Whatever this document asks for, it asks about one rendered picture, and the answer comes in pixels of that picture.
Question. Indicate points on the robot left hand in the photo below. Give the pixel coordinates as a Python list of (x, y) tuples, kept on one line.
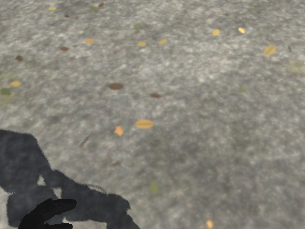
[(45, 211)]

